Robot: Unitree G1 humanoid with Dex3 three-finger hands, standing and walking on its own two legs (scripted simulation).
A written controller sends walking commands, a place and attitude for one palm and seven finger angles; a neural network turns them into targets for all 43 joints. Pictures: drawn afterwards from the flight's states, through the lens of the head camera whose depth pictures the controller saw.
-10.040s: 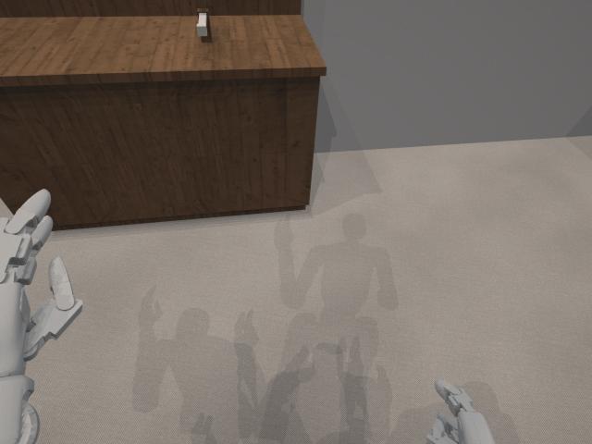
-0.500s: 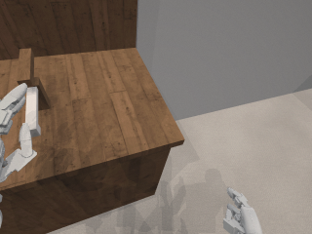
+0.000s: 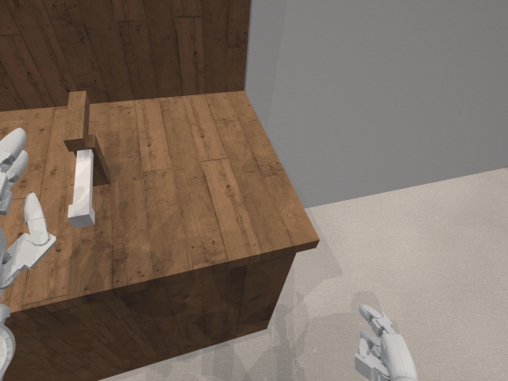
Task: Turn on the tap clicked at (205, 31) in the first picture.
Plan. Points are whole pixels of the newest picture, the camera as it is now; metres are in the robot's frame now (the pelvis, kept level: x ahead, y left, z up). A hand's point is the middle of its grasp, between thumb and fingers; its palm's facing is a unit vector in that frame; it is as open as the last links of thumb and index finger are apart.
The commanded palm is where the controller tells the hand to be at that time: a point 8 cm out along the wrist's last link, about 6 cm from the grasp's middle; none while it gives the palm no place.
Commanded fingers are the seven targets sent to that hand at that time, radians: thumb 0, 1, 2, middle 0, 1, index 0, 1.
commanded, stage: look again from close up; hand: left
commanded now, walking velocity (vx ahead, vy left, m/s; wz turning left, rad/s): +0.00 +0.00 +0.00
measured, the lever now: (81, 215) +0.31 +0.30 +0.07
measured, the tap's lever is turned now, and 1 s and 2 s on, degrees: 0 0 0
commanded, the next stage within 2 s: come to a stop and stand still in 0.34 s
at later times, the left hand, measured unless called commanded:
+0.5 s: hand (84, 252) +0.21 +0.22 +0.16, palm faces +0.40 -0.84 -0.38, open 7.5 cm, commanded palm +0.16 +0.25 +0.18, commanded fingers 0.00 0.90 0.90 -0.20 -0.30 -0.20 -0.30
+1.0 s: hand (107, 253) +0.22 +0.20 +0.15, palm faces +0.28 -0.88 -0.38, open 7.4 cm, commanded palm +0.17 +0.25 +0.18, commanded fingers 0.00 0.90 0.90 -0.20 -0.30 -0.20 -0.30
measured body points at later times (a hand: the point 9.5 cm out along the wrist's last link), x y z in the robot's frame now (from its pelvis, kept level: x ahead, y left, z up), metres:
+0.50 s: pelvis +0.00 -0.03 +0.00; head +0.00 -0.02 +0.45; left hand +0.18 +0.26 +0.18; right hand +0.17 -0.26 -0.07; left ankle +0.04 +0.06 -0.74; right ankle -0.01 -0.17 -0.74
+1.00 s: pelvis +0.01 -0.02 +0.00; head +0.02 -0.01 +0.45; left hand +0.20 +0.25 +0.17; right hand +0.19 -0.25 -0.06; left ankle +0.04 +0.06 -0.74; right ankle -0.01 -0.17 -0.74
